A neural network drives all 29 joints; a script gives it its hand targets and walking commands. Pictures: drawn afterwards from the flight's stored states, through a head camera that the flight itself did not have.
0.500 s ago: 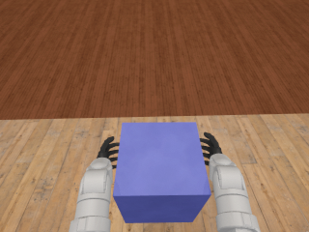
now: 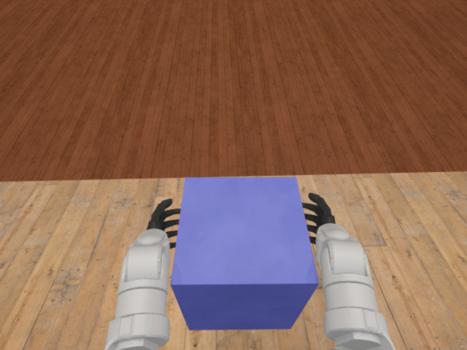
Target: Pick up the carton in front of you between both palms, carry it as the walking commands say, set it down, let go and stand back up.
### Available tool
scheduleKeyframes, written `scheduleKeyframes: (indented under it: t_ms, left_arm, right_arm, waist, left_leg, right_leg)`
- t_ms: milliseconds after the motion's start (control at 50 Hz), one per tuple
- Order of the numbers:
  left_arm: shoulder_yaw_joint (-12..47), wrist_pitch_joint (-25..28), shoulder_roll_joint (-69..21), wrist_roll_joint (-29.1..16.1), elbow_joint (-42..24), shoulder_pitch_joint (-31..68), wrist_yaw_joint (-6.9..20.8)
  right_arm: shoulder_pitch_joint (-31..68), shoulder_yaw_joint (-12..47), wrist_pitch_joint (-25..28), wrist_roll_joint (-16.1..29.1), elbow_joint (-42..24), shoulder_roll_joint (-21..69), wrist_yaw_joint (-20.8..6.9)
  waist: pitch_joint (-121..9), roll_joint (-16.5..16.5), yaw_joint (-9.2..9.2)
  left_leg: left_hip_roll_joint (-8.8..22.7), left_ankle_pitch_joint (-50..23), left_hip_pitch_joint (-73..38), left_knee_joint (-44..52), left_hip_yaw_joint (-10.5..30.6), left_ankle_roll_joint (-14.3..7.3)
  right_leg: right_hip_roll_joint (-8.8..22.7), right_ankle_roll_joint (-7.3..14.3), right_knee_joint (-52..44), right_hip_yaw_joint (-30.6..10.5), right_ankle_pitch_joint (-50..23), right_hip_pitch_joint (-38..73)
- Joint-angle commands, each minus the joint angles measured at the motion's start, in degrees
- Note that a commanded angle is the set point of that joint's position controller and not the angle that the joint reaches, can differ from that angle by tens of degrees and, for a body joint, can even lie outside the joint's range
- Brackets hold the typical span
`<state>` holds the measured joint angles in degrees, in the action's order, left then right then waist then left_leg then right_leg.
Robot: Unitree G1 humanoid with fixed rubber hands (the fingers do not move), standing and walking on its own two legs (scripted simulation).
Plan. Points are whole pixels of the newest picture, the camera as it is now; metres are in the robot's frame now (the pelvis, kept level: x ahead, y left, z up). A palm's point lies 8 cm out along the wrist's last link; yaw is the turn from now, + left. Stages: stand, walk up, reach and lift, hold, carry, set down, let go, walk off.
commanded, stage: hold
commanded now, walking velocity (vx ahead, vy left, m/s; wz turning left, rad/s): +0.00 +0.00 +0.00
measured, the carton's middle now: (240, 256) +0.29 +0.00 -0.02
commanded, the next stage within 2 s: carry in 0.08 s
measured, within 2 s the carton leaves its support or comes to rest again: neither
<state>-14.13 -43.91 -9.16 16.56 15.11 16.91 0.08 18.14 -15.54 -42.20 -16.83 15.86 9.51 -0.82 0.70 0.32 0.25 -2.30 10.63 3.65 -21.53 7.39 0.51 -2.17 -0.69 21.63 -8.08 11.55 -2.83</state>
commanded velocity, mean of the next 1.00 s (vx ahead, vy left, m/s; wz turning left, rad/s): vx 0.48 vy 0.00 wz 0.00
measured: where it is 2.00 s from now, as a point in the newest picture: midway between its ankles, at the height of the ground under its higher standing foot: (244, 208)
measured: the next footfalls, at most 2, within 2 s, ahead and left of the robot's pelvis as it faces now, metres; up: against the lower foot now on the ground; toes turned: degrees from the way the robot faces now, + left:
left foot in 0.48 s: +0.16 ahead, +0.09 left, +0.00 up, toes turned +7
right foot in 0.80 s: +0.41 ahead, -0.15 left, +0.00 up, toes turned -13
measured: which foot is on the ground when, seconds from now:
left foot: down 0.00-0.28, up 0.30-0.46, down 0.48-0.82, up 0.84-1.00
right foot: down 0.00-0.50, up 0.52-0.78, down 0.80-1.00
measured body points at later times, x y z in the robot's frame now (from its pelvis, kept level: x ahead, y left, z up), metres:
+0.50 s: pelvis +0.11 -0.02 -0.01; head +0.09 -0.01 +0.44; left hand +0.40 +0.14 +0.08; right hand +0.40 -0.17 +0.08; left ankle +0.13 +0.08 -0.75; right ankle +0.02 -0.14 -0.74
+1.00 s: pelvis +0.39 -0.08 +0.00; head +0.39 -0.09 +0.45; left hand +0.64 +0.08 +0.08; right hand +0.66 -0.22 +0.08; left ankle +0.36 +0.06 -0.67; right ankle +0.38 -0.14 -0.74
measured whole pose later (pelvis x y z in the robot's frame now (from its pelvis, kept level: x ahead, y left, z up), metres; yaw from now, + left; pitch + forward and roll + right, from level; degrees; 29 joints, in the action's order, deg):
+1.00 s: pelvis +0.39 -0.08 +0.00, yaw +1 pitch +5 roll +1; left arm -3.8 -71.6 -7.3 3.8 -27.3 2.8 -7.4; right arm 5.0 -4.3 -71.3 -3.3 -26.7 7.3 7.0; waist -6.5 0.0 -1.9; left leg 5.7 17.0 31.1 -58.5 -5.4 -0.5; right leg 1.1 4.3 21.9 13.4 13.0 -14.5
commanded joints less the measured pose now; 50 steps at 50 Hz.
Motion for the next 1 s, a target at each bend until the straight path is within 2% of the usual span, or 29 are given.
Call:
scheduleKeyframes:
  t_ms: [0, 40, 60, 120, 180, 220, 240, 260, 280, 300, 340, 380, 440, 460, 480, 500, 520, 560, 580, 620, 700, 760, 780, 800, 820, 840, 880, 900, 980]
  left_arm:
    - [31.77, 2.45, -52.79, -15.72, -2.33, 32.01, 13.77]
    - [31.77, 2.41, -52.82, -15.73, -2.48, 31.63, 13.70]
    - [32.00, 2.28, -52.18, -15.97, -3.58, 31.87, 13.65]
    - [34.94, 1.87, -52.57, -18.23, -7.23, 33.47, 13.15]
    - [39.46, -0.25, -52.87, -21.35, -12.62, 34.24, 12.16]
    - [42.33, -2.66, -52.71, -23.76, -16.27, 34.13, 11.32]
    - [43.22, -4.15, -52.41, -24.68, -18.08, 34.01, 10.72]
    - [43.59, -5.78, -51.54, -25.13, -19.47, 33.53, 10.01]
    - [43.20, -7.43, -49.83, -25.09, -20.20, 31.57, 9.10]
    - [42.77, -9.12, -48.44, -24.75, -20.63, 28.88, 8.05]
    - [43.14, -12.18, -47.07, -25.19, -25.12, 26.10, 5.92]
    - [44.77, -14.82, -46.68, -26.68, -30.88, 23.86, 4.40]
    - [47.17, -18.48, -46.78, -28.38, -36.71, 17.78, 3.27]
    - [47.61, -19.56, -46.29, -28.77, -37.83, 16.03, 3.10]
    - [47.92, -20.84, -45.76, -29.49, -39.62, 15.72, 3.07]
    - [48.57, -22.18, -45.10, -30.82, -42.21, 17.70, 3.15]
    - [49.71, -23.04, -45.57, -32.28, -43.79, 19.08, 3.36]
    - [50.32, -23.87, -48.29, -34.08, -45.60, 16.89, 3.89]
    - [50.44, -24.03, -49.28, -34.39, -46.86, 15.60, 3.95]
    - [49.88, -24.26, -49.04, -34.11, -47.88, 14.63, 3.36]
    - [47.78, -25.43, -44.85, -31.39, -48.28, 9.74, 1.35]
    - [46.00, -26.64, -41.54, -30.25, -47.93, 8.24, 0.40]
    - [45.44, -27.12, -40.57, -29.97, -47.40, 8.00, 0.17]
    - [44.58, -27.44, -39.14, -29.34, -46.45, 7.48, -0.09]
    - [44.45, -27.66, -39.35, -29.53, -45.85, 8.18, -0.07]
    - [45.00, -27.84, -40.83, -30.42, -47.11, 9.74, 0.22]
    - [47.23, -27.43, -45.50, -31.68, -48.51, 12.72, 1.07]
    - [48.50, -27.05, -47.58, -32.42, -49.32, 14.14, 1.59]
    - [51.18, -25.81, -49.30, -34.58, -50.40, 14.77, 3.49]
  right_arm:
    - [27.32, 31.27, 0.67, 14.60, 1.35, 52.79, -13.86]
    - [27.05, 31.33, 0.66, 14.65, 1.13, 52.70, -13.87]
    - [27.80, 31.71, 0.49, 15.22, 0.09, 52.28, -13.76]
    - [27.13, 33.95, -0.03, 16.37, -3.42, 52.44, -12.82]
    - [26.58, 38.05, -2.29, 18.81, -9.31, 52.80, -11.17]
    - [26.39, 40.86, -4.93, 20.40, -13.84, 52.42, -9.87]
    - [26.98, 41.99, -6.58, 21.14, -16.18, 51.86, -9.18]
    - [26.93, 43.00, -8.38, 21.89, -17.98, 51.26, -8.57]
    - [26.88, 43.89, -10.17, 22.79, -19.57, 50.63, -8.01]
    - [27.03, 44.78, -11.81, 24.01, -20.92, 49.31, -7.41]
    - [26.51, 47.53, -14.68, 27.29, -24.38, 48.55, -6.29]
    - [22.85, 49.35, -17.23, 29.46, -27.56, 48.60, -4.99]
    - [15.35, 49.83, -20.54, 30.21, -32.98, 48.04, -3.25]
    - [12.38, 49.28, -21.61, 29.73, -34.23, 47.36, -2.82]
    - [9.85, 48.57, -22.53, 28.89, -35.30, 46.26, -2.34]
    - [8.37, 47.46, -23.15, 27.80, -35.16, 46.66, -1.81]
    - [8.06, 46.89, -23.82, 27.73, -37.13, 47.15, -1.49]
    - [8.46, 48.03, -24.96, 29.47, -42.10, 49.64, -1.28]
    - [9.13, 49.03, -25.32, 30.53, -44.76, 50.68, -1.32]
    - [11.12, 50.52, -26.05, 32.15, -47.72, 49.80, -1.42]
    - [8.43, 51.13, -27.69, 33.77, -48.74, 44.75, -1.50]
    - [7.93, 50.52, -29.07, 33.81, -48.62, 41.29, -1.21]
    - [8.11, 50.02, -29.62, 33.74, -48.30, 39.84, -1.08]
    - [9.33, 49.58, -30.42, 33.78, -49.32, 38.44, -1.01]
    - [11.16, 50.01, -31.11, 34.26, -49.28, 38.26, -1.10]
    - [11.64, 50.43, -31.16, 34.67, -48.69, 39.84, -1.36]
    - [11.34, 50.31, -30.62, 34.44, -47.12, 44.40, -2.17]
    - [10.55, 50.13, -30.04, 33.89, -46.32, 46.52, -2.47]
    - [7.26, 49.55, -27.82, 30.44, -44.97, 49.34, -2.25]
  waist:
    - [-11.90, -0.54, 0.11]
    - [-12.10, -0.56, 0.09]
    - [-12.22, -2.19, -0.18]
    - [-12.11, -3.89, 0.17]
    - [-15.02, -8.89, 0.25]
    - [-17.04, -7.88, 0.07]
    - [-17.05, -5.79, -0.15]
    - [-16.00, 1.20, -0.52]
    - [-14.89, 13.39, -1.34]
    - [-11.18, 16.27, -1.49]
    - [-12.52, 9.31, -1.76]
    - [-17.39, 8.33, -1.84]
    - [-21.51, 7.23, -0.94]
    - [-23.55, 4.21, -0.24]
    - [-24.24, -7.38, 0.73]
    - [-21.10, -17.41, 1.28]
    - [-17.80, -14.10, 1.45]
    - [-16.70, -5.19, 1.39]
    - [-16.52, -4.17, 1.40]
    - [-16.31, -6.02, 1.06]
    - [-14.53, -9.51, 0.79]
    - [-16.12, -6.24, -0.26]
    - [-18.75, -3.21, -1.18]
    - [-19.87, 10.26, -2.38]
    - [-19.60, 17.15, -2.34]
    - [-18.69, 11.53, -1.71]
    - [-18.95, 2.55, -1.32]
    - [-18.72, 0.81, -1.10]
    - [-17.70, 4.30, -1.19]
  left_leg:
    - [-2.69, -4.11, -3.87, 3.59, -3.66, 0.47]
    - [-2.70, -4.99, -4.13, 3.61, -3.64, 0.51]
    - [6.90, 3.15, 3.75, -0.08, -1.18, -0.62]
    - [8.05, 33.33, 9.82, 4.75, 3.68, -2.54]
    - [12.90, 28.04, 6.89, 6.30, 7.43, -5.41]
    - [12.39, 27.40, 9.60, 4.22, 4.34, -5.73]
    - [10.58, 27.84, 13.71, 1.21, 0.84, -4.59]
    - [7.20, 25.05, 19.67, -6.91, -4.79, -2.40]
    - [3.52, 19.16, 28.35, -20.82, -11.66, 0.37]
    - [3.31, 19.34, 36.63, -22.41, -13.19, 0.82]
    - [4.94, 19.96, 36.22, -19.52, -11.83, 0.16]
    - [2.35, 13.22, 29.29, -12.95, -15.40, 0.25]
    - [0.96, 2.13, 7.12, 0.57, -19.36, 0.12]
    - [4.57, 1.77, -6.43, 2.03, -15.45, -1.01]
    - [15.65, 13.30, -16.03, 6.88, 1.46, -5.23]
    - [26.26, 9.62, -20.62, 8.68, 18.67, -12.10]
    - [29.12, 2.62, -19.17, 7.74, 20.87, -15.68]
    - [27.11, -3.22, -16.51, 8.70, 13.67, -14.02]
    - [25.56, -2.22, -15.13, 10.16, 8.93, -12.13]
    - [20.32, -4.17, -10.22, 10.31, -0.76, -9.04]
    - [16.76, -5.19, -1.34, 8.46, -10.30, -6.39]
    - [13.39, -8.40, 9.38, -4.91, -17.43, -3.31]
    - [11.52, -7.08, 15.20, -14.94, -19.79, -1.54]
    - [5.59, 4.30, 25.71, -32.24, -20.96, 1.89]
    - [2.71, 18.44, 36.77, -43.70, -15.41, 1.41]
    - [6.71, 18.16, 39.43, -49.62, -9.78, -0.57]
    - [10.53, 12.06, 38.85, -48.95, -8.01, -2.15]
    - [11.70, 8.58, 36.98, -44.87, -7.43, -2.04]
    - [9.18, 2.86, 34.46, -31.44, -12.07, -0.65]
  right_leg:
    - [-3.11, -0.07, -4.08, 4.37, -4.52, -0.73]
    - [-3.16, -0.08, -4.08, 4.38, -5.33, -0.49]
    - [5.82, 0.63, 1.11, 1.86, 2.39, -6.83]
    - [3.42, 0.63, 3.78, 2.81, 25.52, -13.49]
    - [0.57, -0.34, 11.95, 10.62, 12.37, -16.85]
    - [0.86, 0.43, 6.45, 11.67, 12.09, -12.39]
    - [2.04, 0.99, 2.78, 9.93, 13.68, -8.03]
    - [7.33, 2.66, -2.46, 1.84, 19.50, -4.24]
    - [16.39, 6.40, -9.43, -12.73, 25.67, 0.74]
    - [21.17, 10.01, -11.28, -20.37, 19.41, 3.99]
    - [20.90, 11.85, -8.22, -15.63, 3.52, 5.56]
    - [17.24, 9.35, -4.85, -6.04, -5.18, 6.22]
    - [11.92, 5.98, 2.96, 5.69, -4.36, -3.60]
    - [10.48, 4.42, 8.83, 8.51, -1.92, -13.59]
    - [7.24, 1.71, 21.79, 13.60, 5.80, -26.62]
    - [2.93, 0.48, 29.75, 15.84, 16.47, -41.20]
    - [5.88, 1.63, 34.36, 11.35, 21.44, -45.84]
    - [7.94, 1.86, 34.44, 10.22, 19.74, -46.68]
    - [8.50, 1.47, 30.00, 10.92, 16.80, -45.08]
    - [6.70, 0.49, 21.52, 14.25, 9.57, -37.53]
    - [3.81, 0.37, 10.13, 19.86, -0.68, -23.86]
    - [0.77, 1.69, 6.25, 24.83, -1.87, -3.41]
    - [4.44, 2.33, 6.16, 20.09, 1.38, 6.36]
    - [18.94, 7.25, -5.21, -6.51, 15.58, 10.45]
    - [27.27, 14.04, -11.13, -23.21, 14.24, 14.79]
    - [27.98, 14.69, -10.33, -21.66, 9.19, 12.42]
    - [24.84, 12.42, -9.46, -12.47, 3.54, 6.84]
    - [23.26, 10.54, -10.69, -7.79, 2.37, 4.13]
    - [19.38, 8.61, -12.88, 3.53, -2.26, 3.41]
